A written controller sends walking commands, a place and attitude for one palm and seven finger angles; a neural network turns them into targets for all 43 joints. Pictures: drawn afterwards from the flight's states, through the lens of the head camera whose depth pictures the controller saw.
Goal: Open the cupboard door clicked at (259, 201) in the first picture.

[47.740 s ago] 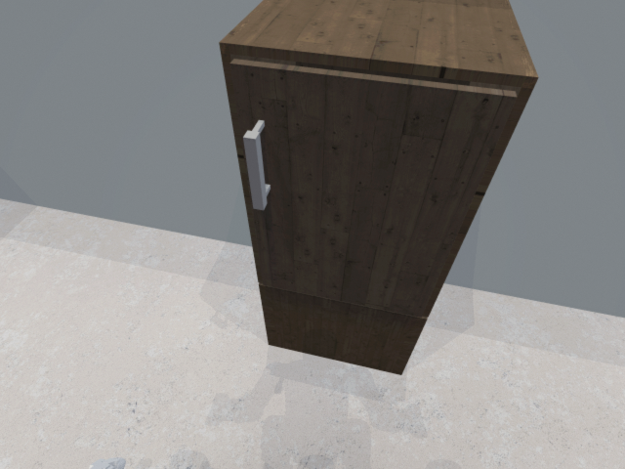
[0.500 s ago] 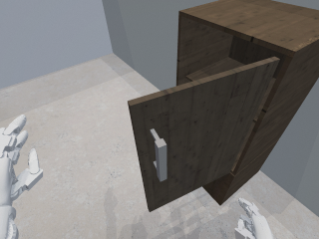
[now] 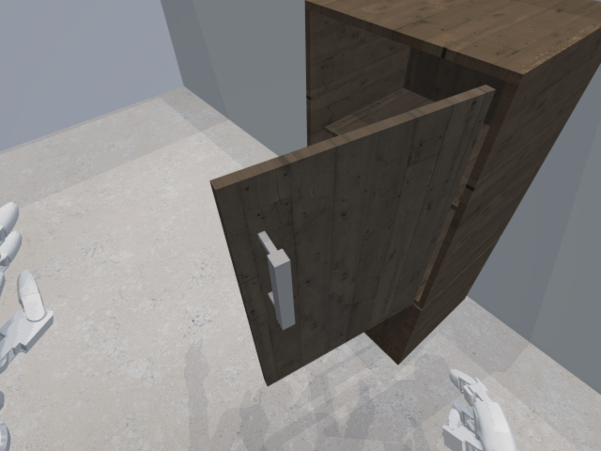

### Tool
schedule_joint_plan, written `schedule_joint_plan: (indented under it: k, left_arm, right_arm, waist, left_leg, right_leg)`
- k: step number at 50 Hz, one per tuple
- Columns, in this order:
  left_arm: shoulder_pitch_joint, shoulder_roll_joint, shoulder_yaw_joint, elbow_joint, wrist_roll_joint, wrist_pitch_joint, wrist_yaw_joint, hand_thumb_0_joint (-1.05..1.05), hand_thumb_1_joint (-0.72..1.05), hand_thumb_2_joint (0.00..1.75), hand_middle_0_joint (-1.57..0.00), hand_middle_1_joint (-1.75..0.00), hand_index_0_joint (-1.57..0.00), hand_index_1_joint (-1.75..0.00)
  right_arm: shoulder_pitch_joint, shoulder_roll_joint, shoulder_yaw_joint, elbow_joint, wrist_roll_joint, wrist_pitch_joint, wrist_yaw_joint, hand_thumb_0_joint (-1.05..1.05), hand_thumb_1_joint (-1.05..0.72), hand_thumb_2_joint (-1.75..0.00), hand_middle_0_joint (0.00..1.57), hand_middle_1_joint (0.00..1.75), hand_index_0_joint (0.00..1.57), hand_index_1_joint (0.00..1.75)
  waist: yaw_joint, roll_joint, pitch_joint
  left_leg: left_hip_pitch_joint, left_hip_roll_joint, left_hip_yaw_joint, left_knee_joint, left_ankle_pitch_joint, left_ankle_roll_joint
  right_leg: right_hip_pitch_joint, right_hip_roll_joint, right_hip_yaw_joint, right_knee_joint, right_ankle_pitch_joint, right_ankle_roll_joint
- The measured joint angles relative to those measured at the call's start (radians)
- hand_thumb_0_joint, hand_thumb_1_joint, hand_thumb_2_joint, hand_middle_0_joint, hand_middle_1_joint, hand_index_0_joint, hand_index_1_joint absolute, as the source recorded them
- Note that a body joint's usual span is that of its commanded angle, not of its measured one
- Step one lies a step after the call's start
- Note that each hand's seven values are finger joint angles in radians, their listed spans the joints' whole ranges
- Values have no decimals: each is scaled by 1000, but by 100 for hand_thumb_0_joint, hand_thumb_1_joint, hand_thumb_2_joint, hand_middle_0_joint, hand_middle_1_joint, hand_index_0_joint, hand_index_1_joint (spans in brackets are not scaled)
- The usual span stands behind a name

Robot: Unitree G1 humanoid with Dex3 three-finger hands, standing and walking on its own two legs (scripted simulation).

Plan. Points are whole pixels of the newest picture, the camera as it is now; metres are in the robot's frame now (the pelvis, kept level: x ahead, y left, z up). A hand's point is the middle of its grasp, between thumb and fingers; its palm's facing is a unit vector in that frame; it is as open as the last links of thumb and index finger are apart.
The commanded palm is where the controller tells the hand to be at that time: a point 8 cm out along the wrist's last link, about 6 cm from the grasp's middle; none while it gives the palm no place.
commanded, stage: step back with the hand held close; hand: left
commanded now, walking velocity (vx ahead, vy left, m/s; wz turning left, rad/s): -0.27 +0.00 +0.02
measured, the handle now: (276, 282) +0.33 +0.07 +0.05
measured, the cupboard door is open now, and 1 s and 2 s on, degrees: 79 79 79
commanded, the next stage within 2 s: stop stepping back and stand still in 1.54 s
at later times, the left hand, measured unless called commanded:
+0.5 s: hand (3, 383) +0.14 +0.28 +0.15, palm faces +0.46 -0.76 -0.46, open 7.4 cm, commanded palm +0.08 +0.32 +0.17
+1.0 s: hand out of the picture +0.12 +0.27 +0.16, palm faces +0.46 -0.75 -0.47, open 7.4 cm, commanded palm +0.05 +0.31 +0.17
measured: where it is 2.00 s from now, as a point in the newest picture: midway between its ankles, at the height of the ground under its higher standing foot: outside the picture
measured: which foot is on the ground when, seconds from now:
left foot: down 0.00-1.00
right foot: down 0.00-1.00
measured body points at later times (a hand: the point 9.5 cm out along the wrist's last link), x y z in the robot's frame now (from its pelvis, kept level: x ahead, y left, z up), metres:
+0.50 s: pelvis -0.06 +0.02 -0.02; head -0.06 +0.02 +0.43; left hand +0.11 +0.32 +0.18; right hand +0.10 -0.22 -0.10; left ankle -0.03 +0.08 -0.74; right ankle +0.04 -0.09 -0.74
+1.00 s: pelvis -0.09 +0.01 -0.03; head -0.06 +0.02 +0.42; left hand +0.09 +0.31 +0.18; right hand +0.07 -0.23 -0.11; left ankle -0.03 +0.09 -0.74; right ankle +0.00 -0.11 -0.74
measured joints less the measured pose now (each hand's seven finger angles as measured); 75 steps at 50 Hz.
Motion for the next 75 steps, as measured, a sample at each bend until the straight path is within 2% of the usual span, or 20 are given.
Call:
schedule_joint_plan:
  k: [5,9,15,25,38,43,46,53,55,57,59,60,62,65,66,67,70,71,73,75]
  left_arm:
    - [65,17,-27,-48,12,2,-4,2,89,90,-21,-30,-21,-30]
    - [93,50,-11,-84,17,2,2,2,89,90,-21,-30,-21,-30]
    - [93,62,26,-111,28,-8,19,2,89,90,-21,-30,-21,-30]
    - [29,10,27,-109,61,-32,32,2,89,90,-21,-30,-21,-30]
    - [20,37,72,-156,65,-84,38,2,89,90,-21,-30,-21,-30]
    - [16,53,89,-154,67,-97,32,1,89,90,-21,-30,-21,-30]
    - [10,54,98,-150,60,-104,28,1,89,90,-21,-30,-21,-30]
    - [23,33,76,-174,46,-109,16,2,89,90,-21,-30,-21,-30]
    - [26,35,66,-182,49,-109,12,2,89,90,-21,-30,-21,-30]
    - [20,43,49,-189,47,-101,13,2,89,90,-21,-30,-21,-30]
    - [27,56,44,-194,48,-97,19,1,89,90,-21,-30,-21,-30]
    - [37,63,46,-195,49,-94,23,1,89,90,-21,-30,-21,-30]
    - [62,74,54,-199,47,-87,29,1,89,90,-21,-30,-21,-30]
    - [85,83,61,-213,39,-82,33,1,89,90,-21,-30,-21,-30]
    - [80,91,65,-215,39,-84,32,1,89,90,-21,-30,-21,-30]
    - [75,97,70,-211,40,-88,31,1,89,90,-21,-30,-21,-30]
    - [89,94,95,-198,36,-80,33,2,89,90,-21,-30,-21,-30]
    - [93,86,100,-195,31,-77,37,2,89,90,-21,-30,-21,-30]
    - [92,56,94,-188,24,-71,46,2,89,90,-21,-30,-21,-30]
    - [76,23,73,-178,23,-62,51,2,89,90,-21,-30,-21,-30]
  right_arm:
    - [1,-12,-28,-22,4,40,-9,1,-91,-90,20,30,21,30]
    - [9,-10,-41,-35,8,62,-17,1,-91,-90,20,30,20,30]
    - [31,-4,-41,-55,5,61,-23,1,-91,-90,20,30,20,30]
    - [58,13,-19,-60,1,34,-20,1,-91,-90,20,30,21,30]
    - [70,19,-18,-47,-9,11,-8,1,-91,-90,20,30,21,30]
    - [67,18,-33,-41,-16,3,-11,1,-91,-90,20,30,21,30]
    - [59,28,-38,-24,-22,-2,-9,1,-91,-90,20,30,21,30]
    - [17,48,-30,-15,-25,-14,11,1,-91,-90,20,30,21,30]
    - [10,49,-35,-22,-22,-6,13,1,-91,-90,20,30,21,30]
    - [-1,48,-43,-18,-21,11,18,1,-91,-90,20,30,21,30]
    - [-11,48,-43,-14,-19,32,20,1,-91,-90,20,30,21,30]
    - [-13,49,-42,-16,-17,42,19,1,-91,-90,20,30,21,30]
    - [-10,46,-37,-27,-16,49,12,1,-91,-90,20,30,21,30]
    - [-2,21,-41,-40,-17,32,-1,1,-91,-90,20,30,21,30]
    - [-2,17,-49,-39,-18,25,-7,1,-91,-90,20,30,21,30]
    - [-2,20,-56,-32,-18,18,-12,1,-91,-90,20,30,21,30]
    - [21,50,-66,-1,-23,-14,-18,1,-91,-90,20,30,20,30]
    - [30,62,-66,12,-25,-30,-16,1,-91,-90,20,30,20,30]
    - [40,79,-59,36,-26,-56,-5,1,-91,-90,20,30,20,30]
    - [36,90,-44,55,-30,-73,7,1,-91,-90,20,30,21,30]
  waist:
    - [-29,-24,-3]
    - [-40,-53,-1]
    - [-31,-78,0]
    - [-14,-76,12]
    - [-42,-97,34]
    - [-49,-97,46]
    - [-46,-98,48]
    - [-31,-92,68]
    - [-37,-93,58]
    - [-44,-102,54]
    - [-50,-124,50]
    - [-51,-137,46]
    - [-53,-156,30]
    - [-62,-142,12]
    - [-67,-139,20]
    - [-64,-140,32]
    - [-43,-122,20]
    - [-35,-116,12]
    - [-13,-106,-2]
    - [6,-97,-8]
  left_leg:
    - [-38,-18,19,10,8,10]
    - [-70,-30,27,40,8,18]
    - [-114,-43,39,92,5,33]
    - [-204,-45,46,228,-28,47]
    - [-262,-40,55,285,-28,52]
    - [-277,-43,50,311,-34,54]
    - [-286,-39,39,315,-32,48]
    - [-294,-9,19,290,6,17]
    - [-324,-10,5,320,-74,0]
    - [-364,-21,-23,429,-166,-25]
    - [-376,-17,-31,526,-188,-43]
    - [-363,-10,-30,530,-196,-49]
    - [-311,6,-30,458,-200,-53]
    - [-203,31,-44,199,-151,-38]
    - [-211,31,-49,167,-48,-37]
    - [-224,28,-55,179,-4,-43]
    - [-237,48,-67,184,9,-59]
    - [-236,57,-69,171,16,-62]
    - [-232,74,-62,138,40,-68]
    - [-236,90,-47,114,66,-73]
  right_leg:
    - [-59,-18,18,49,-8,11]
    - [-97,-30,25,90,-12,18]
    - [-147,-45,35,150,-15,28]
    - [-224,-55,34,258,-32,34]
    - [-273,-55,36,294,-20,36]
    - [-279,-38,85,358,-64,56]
    - [-252,-21,112,377,-121,58]
    - [-242,7,96,325,-77,32]
    - [-255,5,85,314,-65,23]
    - [-256,-9,71,280,-41,17]
    - [-251,-26,69,234,-6,17]
    - [-250,-33,73,212,12,18]
    - [-255,-46,80,170,47,24]
    - [-282,-55,67,134,90,43]
    - [-293,-57,65,142,83,57]
    - [-301,-51,73,181,38,67]
    - [-309,3,75,435,-158,77]
    - [-290,14,67,478,-203,76]
    - [-225,18,44,468,-247,75]
    - [-145,10,29,382,-239,74]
